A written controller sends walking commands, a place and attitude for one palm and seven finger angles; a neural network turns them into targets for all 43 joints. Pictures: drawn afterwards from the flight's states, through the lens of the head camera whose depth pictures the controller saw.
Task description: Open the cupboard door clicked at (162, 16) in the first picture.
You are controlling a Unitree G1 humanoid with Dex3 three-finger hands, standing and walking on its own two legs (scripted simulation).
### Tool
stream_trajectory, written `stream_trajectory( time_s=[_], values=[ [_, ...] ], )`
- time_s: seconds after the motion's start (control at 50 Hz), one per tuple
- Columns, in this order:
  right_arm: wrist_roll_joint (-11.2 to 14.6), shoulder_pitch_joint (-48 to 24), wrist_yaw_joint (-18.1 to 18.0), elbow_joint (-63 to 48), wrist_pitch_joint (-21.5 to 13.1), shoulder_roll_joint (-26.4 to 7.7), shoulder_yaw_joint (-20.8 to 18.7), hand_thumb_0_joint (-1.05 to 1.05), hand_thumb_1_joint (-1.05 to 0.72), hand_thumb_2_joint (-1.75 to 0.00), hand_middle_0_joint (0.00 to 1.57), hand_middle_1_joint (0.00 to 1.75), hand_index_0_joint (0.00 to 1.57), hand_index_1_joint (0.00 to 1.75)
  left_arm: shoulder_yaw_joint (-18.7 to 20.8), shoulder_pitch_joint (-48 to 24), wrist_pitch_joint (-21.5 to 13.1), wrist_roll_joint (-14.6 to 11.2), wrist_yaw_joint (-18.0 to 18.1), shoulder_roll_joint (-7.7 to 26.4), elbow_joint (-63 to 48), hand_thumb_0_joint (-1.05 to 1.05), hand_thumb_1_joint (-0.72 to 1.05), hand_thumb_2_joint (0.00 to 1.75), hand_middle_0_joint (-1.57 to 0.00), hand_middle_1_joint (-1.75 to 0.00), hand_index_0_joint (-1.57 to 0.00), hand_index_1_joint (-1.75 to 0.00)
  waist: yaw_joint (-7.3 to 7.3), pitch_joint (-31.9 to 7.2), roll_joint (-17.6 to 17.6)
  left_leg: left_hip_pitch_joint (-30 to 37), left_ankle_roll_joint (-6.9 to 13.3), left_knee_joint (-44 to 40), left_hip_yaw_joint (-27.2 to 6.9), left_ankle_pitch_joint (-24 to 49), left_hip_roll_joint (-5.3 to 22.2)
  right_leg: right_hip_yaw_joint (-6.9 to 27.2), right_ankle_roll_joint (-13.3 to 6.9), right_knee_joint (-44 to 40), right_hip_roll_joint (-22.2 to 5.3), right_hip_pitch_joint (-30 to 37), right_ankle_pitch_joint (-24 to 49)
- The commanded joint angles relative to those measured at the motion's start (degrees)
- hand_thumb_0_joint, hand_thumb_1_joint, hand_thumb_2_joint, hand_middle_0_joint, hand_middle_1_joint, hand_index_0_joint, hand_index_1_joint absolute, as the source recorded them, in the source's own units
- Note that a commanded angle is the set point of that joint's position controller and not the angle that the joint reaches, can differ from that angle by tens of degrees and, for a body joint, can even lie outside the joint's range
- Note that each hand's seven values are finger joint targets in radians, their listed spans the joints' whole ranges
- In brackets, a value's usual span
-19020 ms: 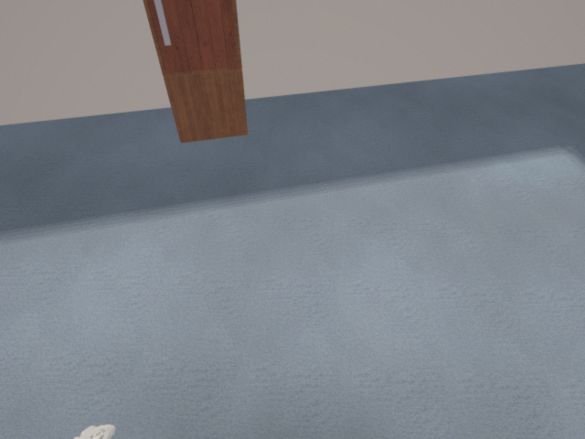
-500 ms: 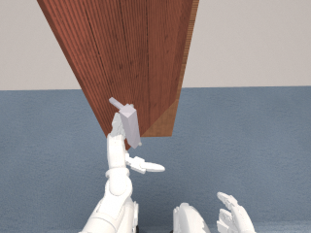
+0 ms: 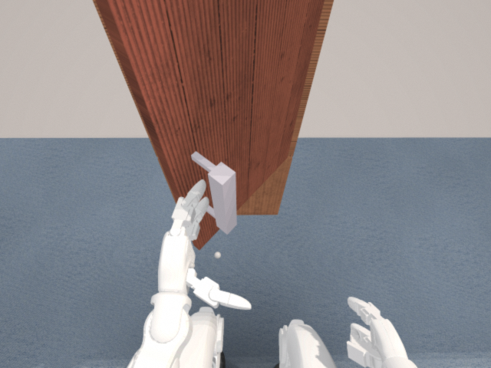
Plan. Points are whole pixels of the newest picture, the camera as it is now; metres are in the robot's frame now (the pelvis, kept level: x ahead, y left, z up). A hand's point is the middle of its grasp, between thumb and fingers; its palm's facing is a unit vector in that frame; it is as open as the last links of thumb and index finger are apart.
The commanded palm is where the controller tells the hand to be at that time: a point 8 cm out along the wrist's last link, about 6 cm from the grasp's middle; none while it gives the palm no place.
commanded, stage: slide the hand sideways off the handle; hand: left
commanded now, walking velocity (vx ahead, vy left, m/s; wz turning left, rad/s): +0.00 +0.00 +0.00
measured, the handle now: (214, 195) +0.38 +0.07 +0.03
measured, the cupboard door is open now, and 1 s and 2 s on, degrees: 49 49 49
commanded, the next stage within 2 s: draw the hand back to the body in 0.60 s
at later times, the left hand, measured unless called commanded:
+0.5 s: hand (187, 281) +0.25 +0.10 +0.02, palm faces +0.04 -1.00 -0.01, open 16.3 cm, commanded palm +0.21 +0.16 +0.02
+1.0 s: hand (142, 288) +0.22 +0.14 +0.09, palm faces +0.06 -1.00 -0.05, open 16.3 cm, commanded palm +0.19 +0.20 +0.10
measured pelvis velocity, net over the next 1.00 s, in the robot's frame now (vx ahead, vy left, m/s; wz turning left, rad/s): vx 0.01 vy -0.01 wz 0.02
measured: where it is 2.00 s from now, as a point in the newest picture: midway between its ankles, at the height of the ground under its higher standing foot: outside the picture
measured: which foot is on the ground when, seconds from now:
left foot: down 0.00-1.00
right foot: down 0.00-1.00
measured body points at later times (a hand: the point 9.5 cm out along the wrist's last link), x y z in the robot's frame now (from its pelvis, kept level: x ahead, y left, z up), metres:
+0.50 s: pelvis +0.01 -0.02 -0.01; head +0.12 -0.02 +0.43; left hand +0.24 +0.15 +0.02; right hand +0.21 -0.24 -0.10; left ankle +0.04 +0.10 -0.60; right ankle +0.01 -0.11 -0.60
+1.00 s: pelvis +0.01 -0.01 +0.03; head +0.09 -0.01 +0.47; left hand +0.21 +0.19 +0.09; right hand +0.20 -0.23 -0.06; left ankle +0.04 +0.10 -0.60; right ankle +0.01 -0.11 -0.60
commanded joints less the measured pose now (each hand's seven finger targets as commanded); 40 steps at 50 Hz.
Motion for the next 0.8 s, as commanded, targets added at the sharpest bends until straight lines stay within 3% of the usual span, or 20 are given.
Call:
stream_trajectory(
  time_s=[0.0, 0.14, 0.18, 0.28, 0.32, 0.38, 0.42, 0.54, 0.64, 0.68, 0.72, 0.76, 0.78],
  values=[
    [0.27, -1.49, -1.14, -8.80, -3.02, -7.01, -3.06, 0.00, -0.90, -0.90, 0.20, 0.30, 0.20, 0.30, -0.09, -1.85, -4.26, -1.78, -1.87, -1.28, -15.02, 0.00, -0.50, 0.30, -0.15, -0.30, -0.15, -0.30, -0.44, -18.42, -2.58, 20.15, -0.91, -11.03, -3.66, 12.78, -0.45, 0.04, -1.46, -11.81, 1.17, 6.98, 15.08],
    [0.26, -1.56, -1.83, -9.18, -4.03, -6.61, -3.04, 0.00, -0.90, -0.90, 0.20, 0.30, 0.20, 0.30, 2.01, 4.22, -4.97, -2.43, -4.88, 1.42, -16.83, 0.00, -0.50, 0.30, -0.15, -0.30, -0.15, -0.30, -0.33, -16.83, -4.33, 16.47, -0.46, -9.27, -2.82, 12.38, -0.98, 0.96, -1.29, -11.67, 1.13, 8.54, 16.47],
    [0.26, -1.85, -2.06, -9.34, -4.29, -6.58, -3.09, 0.00, -0.90, -0.90, 0.20, 0.30, 0.20, 0.30, 2.99, 5.05, -5.29, -2.80, -5.88, 2.59, -18.26, 0.00, -0.50, 0.30, -0.15, -0.30, -0.15, -0.30, -0.09, -17.07, -2.89, 16.14, -0.41, -8.67, -2.58, 12.41, -1.03, 1.27, -1.26, -11.33, 1.11, 8.20, 16.56],
    [0.42, -1.69, -2.67, -9.69, -5.16, -6.44, -3.11, 0.00, -0.90, -0.90, 0.20, 0.30, 0.20, 0.30, 4.66, 8.36, -5.74, -4.48, -7.97, 4.28, -21.38, 0.00, -0.50, 0.30, -0.15, -0.30, -0.15, -0.30, 0.26, -17.73, -1.31, 15.48, -0.27, -7.69, -2.27, 13.07, -1.21, 1.79, -1.20, -11.12, 1.13, 9.10, 17.71],
    [0.53, -1.36, -2.89, -9.67, -5.40, -6.41, -3.08, 0.00, -0.90, -0.90, 0.20, 0.30, 0.20, 0.30, 5.92, 10.07, -5.31, -5.54, -8.94, 4.89, -21.51, 0.00, -0.50, 0.30, -0.15, -0.30, -0.15, -0.30, -0.02, -17.16, -3.21, 14.19, -0.11, -7.22, -2.14, 12.95, -1.21, 2.10, -0.97, -11.52, 1.21, 10.35, 18.63],
    [0.65, -1.44, -3.27, -9.96, -5.89, -6.51, -3.21, 0.00, -0.90, -0.90, 0.20, 0.30, 0.20, 0.30, 7.31, 12.59, -4.99, -6.39, -10.51, 6.40, -23.68, 0.00, -0.50, 0.30, -0.15, -0.30, -0.15, -0.30, 0.53, -18.43, -1.71, 14.00, -0.10, -6.66, -1.95, 14.12, -1.13, 2.42, -0.97, -10.93, 1.15, 11.04, 20.09],
    [0.84, -1.29, -3.46, -10.00, -6.16, -6.45, -3.23, 0.00, -0.90, -0.90, 0.20, 0.30, 0.20, 0.30, 7.13, 14.89, -4.51, -7.16, -11.60, 5.98, -23.74, 0.00, -0.50, 0.30, -0.15, -0.30, -0.15, -0.30, -0.16, -17.46, -3.18, 13.10, 0.00, -6.30, -1.93, 13.57, -1.05, 2.71, -0.60, -11.43, 1.09, 11.25, 20.60],
    [1.03, -1.52, -4.36, -9.61, -7.19, -6.19, -3.64, 0.00, -0.90, -0.90, 0.20, 0.30, 0.20, 0.30, 11.71, 19.72, -4.47, -9.47, -14.30, 8.84, -25.72, 0.00, -0.50, 0.30, -0.15, -0.30, -0.15, -0.30, 0.57, -18.14, -3.67, 10.90, -0.16, -4.99, -1.83, 13.97, -0.95, 3.73, -0.13, -10.94, 0.81, 13.06, 22.82],
    [1.01, -1.79, -4.88, -9.09, -8.53, -6.52, -3.70, 0.00, -0.90, -0.90, 0.20, 0.30, 0.20, 0.30, 10.56, 17.52, -5.63, -10.40, -15.99, 8.47, -28.02, 0.00, -0.50, 0.30, -0.15, -0.30, -0.15, -0.30, -0.60, -17.18, -2.30, 10.05, -0.03, -3.53, -2.18, 12.62, -0.75, 3.98, -0.09, -10.46, 0.74, 9.81, 20.13],
    [0.97, -1.82, -4.94, -9.29, -8.79, -6.75, -3.77, 0.00, -0.90, -0.90, 0.20, 0.30, 0.20, 0.30, 10.37, 18.15, -5.43, -10.28, -16.13, 8.51, -28.00, 0.00, -0.50, 0.30, -0.15, -0.30, -0.15, -0.30, -0.45, -16.83, -1.34, 10.39, 0.06, -3.78, -2.30, 12.23, -0.72, 3.32, -0.46, -10.25, 1.02, 8.47, 17.85],
    [1.21, -1.04, -5.07, -10.47, -8.63, -6.82, -3.97, 0.00, -0.90, -0.90, 0.20, 0.30, 0.20, 0.30, 12.84, 19.80, -4.79, -10.71, -15.92, 11.83, -34.36, 0.00, -0.50, 0.30, -0.15, -0.30, -0.15, -0.30, 1.15, -20.49, 0.31, 14.23, 0.12, -6.02, -2.26, 13.88, -0.61, 3.04, -0.74, -11.01, 1.21, 11.41, 18.70],
    [1.60, -0.55, -5.36, -11.47, -7.98, -6.59, -3.95, 0.00, -0.90, -0.90, 0.20, 0.30, 0.20, 0.30, 14.82, 22.93, -2.42, -10.99, -15.45, 13.82, -37.95, 0.00, -0.50, 0.30, -0.15, -0.30, -0.15, -0.30, 2.19, -22.07, 2.20, 17.49, 0.15, -8.60, -2.28, 16.23, -0.70, 2.30, -0.92, -12.07, 1.49, 14.38, 20.48],
    [1.97, -0.46, -5.48, -11.98, -7.47, -6.21, -3.85, 0.00, -0.90, -0.90, 0.20, 0.30, 0.20, 0.30, 14.95, 24.78, -0.99, -11.10, -15.27, 13.31, -38.38, 0.00, -0.50, 0.30, -0.15, -0.30, -0.15, -0.30, 2.30, -20.97, 1.28, 18.55, 0.18, -9.79, -2.08, 16.66, -0.77, 2.10, -0.75, -13.28, 1.55, 15.67, 21.24]
  ],
)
